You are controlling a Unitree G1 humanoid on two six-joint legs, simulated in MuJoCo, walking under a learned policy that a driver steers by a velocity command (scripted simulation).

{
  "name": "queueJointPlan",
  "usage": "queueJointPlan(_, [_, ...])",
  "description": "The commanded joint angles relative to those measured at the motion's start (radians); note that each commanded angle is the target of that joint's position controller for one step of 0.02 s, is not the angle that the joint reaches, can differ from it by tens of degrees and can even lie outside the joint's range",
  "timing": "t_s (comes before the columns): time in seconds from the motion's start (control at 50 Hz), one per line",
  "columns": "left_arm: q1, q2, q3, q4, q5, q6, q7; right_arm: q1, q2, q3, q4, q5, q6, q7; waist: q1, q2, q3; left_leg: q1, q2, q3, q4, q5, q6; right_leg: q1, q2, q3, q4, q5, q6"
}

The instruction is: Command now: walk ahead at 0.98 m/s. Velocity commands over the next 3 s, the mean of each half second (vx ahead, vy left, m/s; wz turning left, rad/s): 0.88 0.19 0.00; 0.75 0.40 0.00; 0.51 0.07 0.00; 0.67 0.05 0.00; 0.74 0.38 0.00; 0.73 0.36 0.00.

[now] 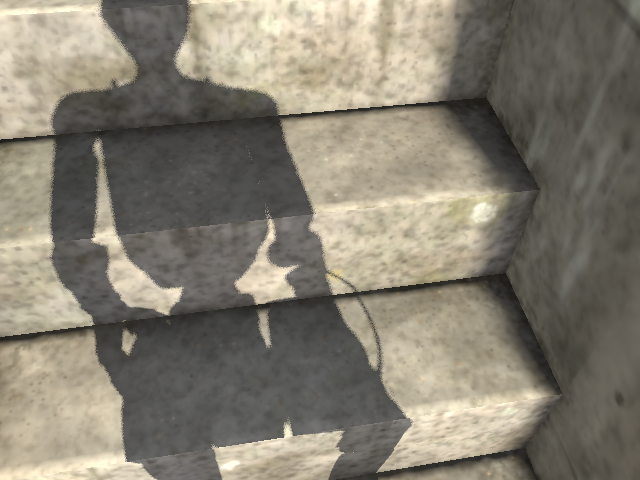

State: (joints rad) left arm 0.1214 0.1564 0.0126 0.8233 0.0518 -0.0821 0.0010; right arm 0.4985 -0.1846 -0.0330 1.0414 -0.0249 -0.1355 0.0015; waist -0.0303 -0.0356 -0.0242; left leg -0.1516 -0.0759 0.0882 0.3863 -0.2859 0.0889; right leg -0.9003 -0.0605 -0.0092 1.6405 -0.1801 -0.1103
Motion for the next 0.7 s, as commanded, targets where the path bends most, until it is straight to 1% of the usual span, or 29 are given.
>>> queueJointPlan(0.02, [-0.132,-0.048,-0.031,-0.187,-0.004,0.031,0.033,0.014,-0.121,-0.003,-0.046,-0.004,-0.028,-0.011,0.047,0.166,0.100,0.018,0.338,-0.234,-0.203,0.578,0.174,-0.306,0.015,-0.045,0.413,-0.187,-0.002])
queueJointPlan(0.04, [-0.226,-0.066,-0.041,-0.237,-0.015,0.034,0.053,0.087,-0.129,-0.002,-0.014,-0.010,-0.025,-0.012,0.008,0.214,0.138,0.173,0.402,-0.283,-0.211,0.515,0.192,-0.586,0.022,-0.017,0.679,-0.354,-0.023])
queueJointPlan(0.08, [-0.380,-0.080,-0.070,-0.347,-0.024,0.003,0.060,0.125,-0.120,0.012,0.007,-0.019,-0.022,-0.018,0.006,0.098,0.192,0.260,0.393,-0.189,-0.216,0.470,0.100,-0.751,0.011,0.044,0.611,-0.502,-0.058])
queueJointPlan(0.1, [-0.440,-0.097,-0.098,-0.393,-0.041,-0.011,0.053,0.121,-0.084,0.030,0.017,-0.011,-0.009,-0.009,0.018,0.008,0.214,0.142,0.314,-0.084,-0.300,0.452,0.040,-0.629,-0.007,-0.071,0.286,-0.470,-0.056])
queueJointPlan(0.12, [-0.472,-0.105,-0.113,-0.419,-0.038,-0.012,0.044,0.133,-0.037,0.051,0.038,0.018,0.012,-0.016,0.008,-0.022,0.199,0.004,0.263,-0.037,-0.376,0.656,0.030,-0.416,0.000,-0.146,0.126,-0.397,-0.063])
queueJointPlan(0.14, [-0.366,-0.115,-0.137,-0.407,-0.055,-0.005,0.034,0.031,-0.071,0.049,0.002,0.061,0.023,-0.033,0.072,-0.038,0.084,-0.250,0.217,0.019,-0.449,1.121,0.060,0.148,0.037,-0.236,-0.279,-0.324,-0.054])
queueJointPlan(0.16, [-0.188,-0.049,-0.107,-0.317,-0.079,0.016,0.047,0.105,-0.126,0.041,0.007,0.126,0.011,-0.042,0.104,-0.007,-0.175,-0.277,0.187,-0.023,-0.275,1.650,0.127,0.593,0.167,-0.281,-0.273,-0.174,-0.020])
queueJointPlan(0.18, [0.108,0.048,-0.052,-0.281,-0.079,0.044,0.065,0.030,-0.362,-0.014,-0.049,0.118,-0.033,-0.020,0.262,0.225,-0.344,-0.143,0.326,-0.056,-0.008,2.240,0.183,0.733,0.196,-0.262,-0.273,-0.315,-0.008])
queueJointPlan(0.2, [0.279,0.112,-0.014,-0.222,-0.014,0.062,0.073,-0.029,-0.429,-0.063,-0.062,0.159,-0.048,0.002,0.362,0.208,-0.505,0.030,0.383,-0.087,0.325,2.408,0.166,0.776,0.192,-0.128,-0.418,-0.327,-0.058])
queueJointPlan(0.22, [0.399,0.248,0.041,-0.146,0.032,0.073,0.087,-0.078,-0.373,-0.071,-0.126,0.172,-0.057,0.032,0.372,-0.008,-0.544,-0.128,0.235,-0.131,0.685,2.078,0.096,0.876,0.031,0.358,-0.778,-0.488,-0.136])
queueJointPlan(0.24, [0.428,0.320,0.071,-0.051,0.027,0.097,0.105,-0.193,-0.210,-0.057,-0.182,0.092,-0.063,0.067,0.338,-0.331,-0.474,-0.420,-0.073,-0.241,1.116,0.647,0.057,0.944,-0.142,0.926,-1.323,-0.528,-0.204])
queueJointPlan(0.26, [0.269,0.290,0.077,-0.027,-0.011,0.091,0.091,-0.179,-0.090,-0.039,-0.237,-0.013,-0.051,0.065,0.195,-0.218,-0.427,-0.576,-0.089,-0.416,1.521,0.391,0.055,0.899,-0.195,1.141,-1.416,-0.651,-0.104])
queueJointPlan(0.28, [0.159,0.191,0.064,0.034,-0.058,0.085,0.132,-0.054,-0.033,-0.023,-0.245,-0.050,-0.010,0.078,0.039,0.146,-0.266,-0.590,-0.021,-0.465,1.631,0.498,0.013,0.731,-0.241,1.158,-1.381,-0.338,0.084])
queueJointPlan(0.3, [0.062,0.088,0.032,0.094,-0.044,0.064,0.127,-0.076,0.034,0.001,-0.271,-0.051,0.017,0.072,-0.062,0.244,-0.063,-0.658,-0.007,-0.380,1.738,0.524,-0.002,0.517,-0.194,0.919,-1.206,-0.147,0.041])
queueJointPlan(0.32, [0.093,-0.016,0.004,0.171,-0.016,0.051,0.105,-0.169,0.083,0.023,-0.323,-0.044,0.026,0.062,-0.052,0.225,0.040,-0.813,-0.036,-0.352,1.900,0.453,0.006,0.468,-0.147,0.640,-1.086,0.030,0.005])
queueJointPlan(0.36, [0.201,-0.021,-0.003,0.263,0.005,0.019,0.068,-0.244,0.185,0.066,-0.365,0.007,0.051,0.030,-0.035,0.091,0.081,-1.096,-0.066,-0.378,2.093,0.265,0.039,0.611,-0.092,0.234,-1.029,0.224,0.035])
queueJointPlan(0.38, [0.262,-0.023,-0.009,0.278,-0.023,-0.014,0.049,-0.280,0.181,0.080,-0.375,0.018,0.065,0.025,-0.012,0.079,0.081,-1.144,-0.073,-0.329,2.029,0.154,0.065,0.644,-0.056,0.118,-1.057,0.310,0.086])
queueJointPlan(0.42, [0.261,0.034,-0.021,0.287,-0.020,-0.050,0.023,-0.436,0.160,0.099,-0.437,0.031,0.099,-0.013,-0.030,0.086,0.140,-1.109,-0.088,-0.209,1.951,-0.027,0.070,0.493,-0.012,-0.036,-1.196,0.424,0.132])
queueJointPlan(0.46, [0.297,0.037,-0.039,0.307,-0.025,-0.065,0.019,-0.607,0.158,0.126,-0.532,0.037,0.130,-0.043,-0.029,-0.054,0.174,-1.042,-0.049,-0.095,1.747,-0.121,0.066,0.390,-0.015,-0.134,-1.388,0.592,0.135])
queueJointPlan(0.5, [0.318,0.082,-0.045,0.284,-0.069,-0.068,0.045,-0.638,0.081,0.133,-0.504,0.081,0.154,-0.045,-0.012,-0.088,0.055,-0.686,0.000,0.151,1.375,-0.096,0.057,0.386,-0.066,-0.178,-1.635,0.972,0.078])
queueJointPlan(0.52, [0.339,0.092,-0.045,0.261,-0.090,-0.085,0.072,-0.576,0.045,0.120,-0.450,0.050,0.165,-0.026,-0.010,-0.043,-0.018,-0.598,0.010,0.208,1.322,-0.140,0.068,0.514,-0.108,-0.162,-1.556,1.506,0.103])
queueJointPlan(0.54, [0.313,0.190,-0.012,0.237,-0.117,-0.106,0.104,-0.421,0.039,0.123,-0.414,0.048,0.197,-0.031,-0.102,-0.156,-0.120,-0.509,0.014,0.192,1.237,-0.150,0.087,0.644,-0.186,-0.158,-1.461,1.979,0.092])
queueJointPlan(0.56, [0.223,0.290,0.026,0.195,-0.144,-0.117,0.124,-0.267,0.002,0.110,-0.347,0.060,0.235,-0.034,-0.197,-0.114,-0.205,-0.370,0.025,0.111,1.086,-0.130,0.115,0.683,-0.257,-0.117,-1.319,2.148,0.058])
queueJointPlan(0.58, [0.228,0.333,0.059,0.159,-0.164,-0.099,0.134,-0.217,-0.063,0.090,-0.317,0.063,0.246,-0.019,-0.200,-0.092,-0.308,-0.330,-0.039,0.147,0.939,-0.186,0.118,0.840,-0.250,-0.123,-1.160,2.216,0.056])
queueJointPlan(0.62, [0.240,0.338,0.101,0.098,-0.143,-0.056,0.106,-0.211,-0.169,0.042,-0.332,0.040,0.221,0.007,-0.144,-0.131,-0.330,-0.231,-0.117,0.103,0.514,-0.381,0.109,0.922,-0.212,-0.040,-0.760,1.875,0.002])
queueJointPlan(0.64, [0.203,0.316,0.129,0.058,-0.101,-0.030,0.098,-0.295,-0.216,0.000,-0.362,0.037,0.227,0.022,-0.175,0.069,-0.255,-0.169,-0.029,-0.129,0.214,-0.358,0.248,0.734,-0.021,-0.037,-0.256,0.839,0.063])
queueJointPlan(0.66, [0.097,0.154,0.122,-0.051,-0.011,-0.002,0.096,-0.337,-0.283,-0.052,-0.339,0.000,0.197,0.023,-0.128,0.247,-0.107,0.113,0.240,-0.587,0.100,-0.006,0.457,-0.060,0.264,0.122,0.559,-0.165,0.146])
queueJointPlan(0.68, [0.031,-0.001,0.072,-0.130,0.031,0.028,0.095,-0.258,-0.208,-0.043,-0.334,0.031,0.145,-0.005,-0.123,-0.045,0.002,0.085,0.289,-0.634,0.110,0.119,0.398,-0.350,0.234,0.229,0.820,-0.224,0.058])
queueJointPlan(0.7, [-0.003,-0.074,0.032,-0.186,0.041,0.029,0.109,-0.198,-0.198,-0.043,-0.266,0.015,0.123,-0.015,-0.085,-0.037,0.123,0.029,0.298,-0.569,0.055,-0.073,0.336,-0.471,0.162,0.225,0.792,-0.268,0.022])
